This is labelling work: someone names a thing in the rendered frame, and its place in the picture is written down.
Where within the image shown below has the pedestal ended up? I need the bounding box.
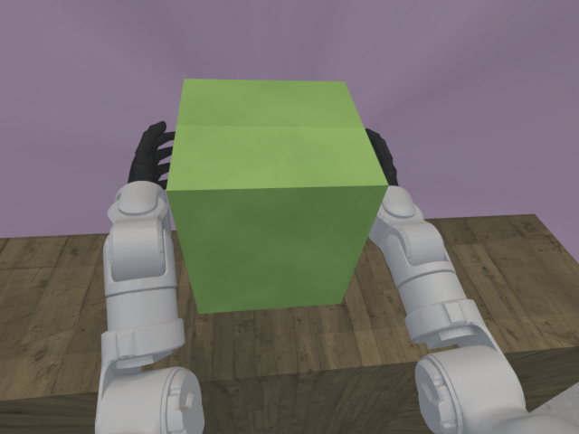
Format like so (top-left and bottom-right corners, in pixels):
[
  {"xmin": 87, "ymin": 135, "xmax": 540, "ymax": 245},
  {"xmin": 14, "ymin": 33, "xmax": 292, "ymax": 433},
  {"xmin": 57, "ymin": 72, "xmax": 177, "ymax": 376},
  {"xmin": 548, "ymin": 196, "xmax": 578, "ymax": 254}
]
[{"xmin": 0, "ymin": 214, "xmax": 579, "ymax": 434}]

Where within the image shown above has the robot left forearm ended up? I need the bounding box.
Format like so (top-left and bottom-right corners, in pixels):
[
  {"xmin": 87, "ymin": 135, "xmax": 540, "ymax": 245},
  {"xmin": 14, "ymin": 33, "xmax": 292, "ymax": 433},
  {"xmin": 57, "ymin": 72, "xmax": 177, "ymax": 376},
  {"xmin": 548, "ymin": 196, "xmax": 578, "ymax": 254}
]
[{"xmin": 95, "ymin": 181, "xmax": 185, "ymax": 434}]

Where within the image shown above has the carton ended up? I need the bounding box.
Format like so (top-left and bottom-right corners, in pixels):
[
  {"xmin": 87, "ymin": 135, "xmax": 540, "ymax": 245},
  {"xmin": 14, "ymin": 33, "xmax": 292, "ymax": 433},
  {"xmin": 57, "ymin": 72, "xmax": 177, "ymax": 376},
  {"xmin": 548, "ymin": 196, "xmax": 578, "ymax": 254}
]
[{"xmin": 166, "ymin": 79, "xmax": 389, "ymax": 314}]

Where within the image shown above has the robot right forearm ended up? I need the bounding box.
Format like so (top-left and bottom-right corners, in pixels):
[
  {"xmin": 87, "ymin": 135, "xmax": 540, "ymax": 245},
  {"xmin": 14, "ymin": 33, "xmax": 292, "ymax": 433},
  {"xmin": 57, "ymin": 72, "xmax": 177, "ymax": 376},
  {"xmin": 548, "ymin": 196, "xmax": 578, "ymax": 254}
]
[{"xmin": 368, "ymin": 185, "xmax": 526, "ymax": 407}]

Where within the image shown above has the robot right hand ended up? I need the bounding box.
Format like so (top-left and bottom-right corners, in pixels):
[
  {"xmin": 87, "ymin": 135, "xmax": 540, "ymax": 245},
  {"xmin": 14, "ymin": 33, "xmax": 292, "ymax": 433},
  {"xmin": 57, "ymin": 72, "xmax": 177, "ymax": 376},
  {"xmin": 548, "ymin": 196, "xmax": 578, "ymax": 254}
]
[{"xmin": 365, "ymin": 128, "xmax": 399, "ymax": 186}]

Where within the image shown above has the robot left hand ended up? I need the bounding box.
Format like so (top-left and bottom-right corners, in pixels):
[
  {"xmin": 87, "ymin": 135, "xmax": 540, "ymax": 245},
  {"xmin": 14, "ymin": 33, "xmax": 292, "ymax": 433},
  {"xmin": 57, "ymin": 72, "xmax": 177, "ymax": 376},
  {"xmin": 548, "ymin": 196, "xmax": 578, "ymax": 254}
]
[{"xmin": 128, "ymin": 121, "xmax": 176, "ymax": 190}]

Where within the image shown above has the robot left upper arm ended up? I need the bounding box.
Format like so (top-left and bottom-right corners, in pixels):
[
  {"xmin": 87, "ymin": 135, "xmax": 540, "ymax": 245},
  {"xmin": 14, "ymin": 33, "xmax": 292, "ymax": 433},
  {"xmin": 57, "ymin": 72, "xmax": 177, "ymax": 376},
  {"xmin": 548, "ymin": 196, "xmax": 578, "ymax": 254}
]
[{"xmin": 97, "ymin": 366, "xmax": 204, "ymax": 434}]

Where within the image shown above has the robot right upper arm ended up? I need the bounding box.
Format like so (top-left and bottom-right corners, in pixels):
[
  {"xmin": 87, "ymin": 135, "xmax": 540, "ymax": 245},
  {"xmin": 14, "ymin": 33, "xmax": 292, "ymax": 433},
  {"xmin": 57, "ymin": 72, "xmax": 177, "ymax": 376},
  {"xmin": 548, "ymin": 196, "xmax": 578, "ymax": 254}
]
[{"xmin": 415, "ymin": 344, "xmax": 579, "ymax": 434}]

